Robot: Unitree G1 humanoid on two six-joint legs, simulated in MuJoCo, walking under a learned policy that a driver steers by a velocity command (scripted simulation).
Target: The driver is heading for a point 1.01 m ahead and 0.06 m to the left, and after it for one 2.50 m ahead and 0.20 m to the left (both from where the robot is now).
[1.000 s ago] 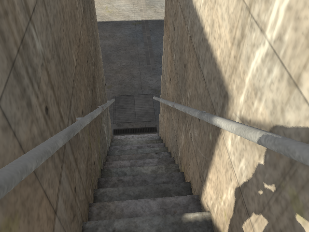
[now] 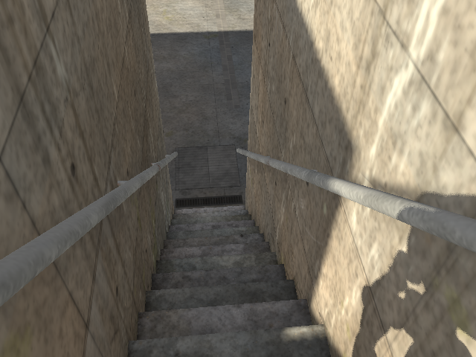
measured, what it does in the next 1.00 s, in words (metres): stands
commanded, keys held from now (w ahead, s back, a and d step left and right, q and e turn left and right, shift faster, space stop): w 0.72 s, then no key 0.28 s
